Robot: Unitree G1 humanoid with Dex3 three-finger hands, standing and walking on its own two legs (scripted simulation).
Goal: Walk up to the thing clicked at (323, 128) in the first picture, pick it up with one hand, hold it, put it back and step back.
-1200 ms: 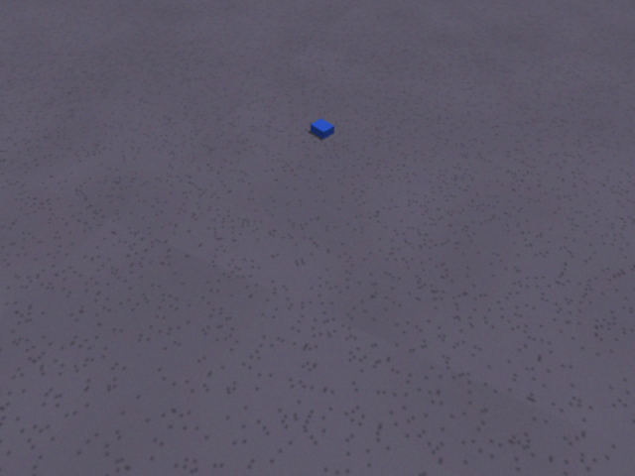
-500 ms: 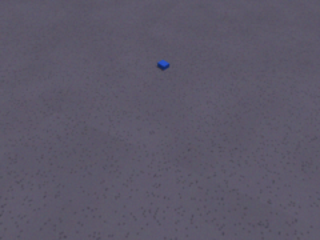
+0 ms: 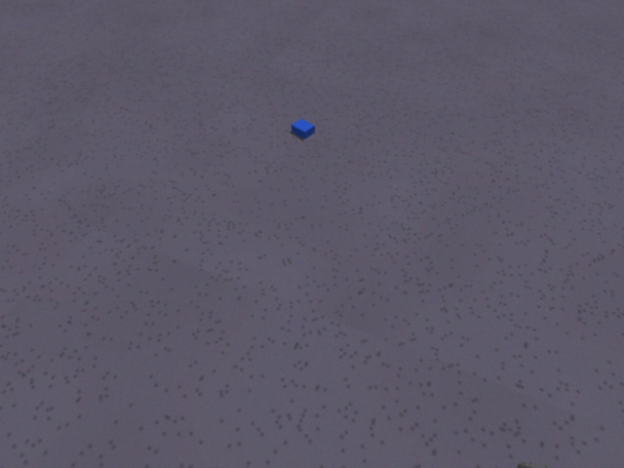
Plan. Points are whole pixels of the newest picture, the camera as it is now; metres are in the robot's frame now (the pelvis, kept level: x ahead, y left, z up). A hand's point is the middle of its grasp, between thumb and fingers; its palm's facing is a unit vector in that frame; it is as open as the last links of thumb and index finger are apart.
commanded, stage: walk up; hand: left
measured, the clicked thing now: (303, 128) +1.86 +0.07 -0.76
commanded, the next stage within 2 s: none
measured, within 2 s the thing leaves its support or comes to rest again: neither
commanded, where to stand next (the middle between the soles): +1.36 +0.20 m, yaw -46 degrees
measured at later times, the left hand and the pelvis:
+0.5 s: hand (156, 318) +0.38 +0.29 -0.13, palm faces -0.34 -0.84 -0.43, open 7.4 cm; pelvis +0.17 +0.05 -0.01, yaw -17 degrees
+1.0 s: hand (169, 228) +0.63 +0.34 -0.18, palm faces -0.45 -0.76 -0.47, open 7.4 cm; pelvis +0.44 +0.09 -0.04, yaw -27 degrees
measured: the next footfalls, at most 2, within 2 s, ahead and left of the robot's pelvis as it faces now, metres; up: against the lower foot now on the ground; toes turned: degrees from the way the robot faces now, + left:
left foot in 0.16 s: +0.09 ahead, +0.17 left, +0.00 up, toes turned -10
right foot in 0.52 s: +0.30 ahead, -0.09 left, +0.00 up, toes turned -23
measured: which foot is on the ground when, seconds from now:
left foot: up 0.00-0.14, down 0.16-0.56, up 0.58-0.92, down 0.94-1.00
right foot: down 0.00-0.18, up 0.20-0.50, down 0.52-0.94, up 0.96-1.00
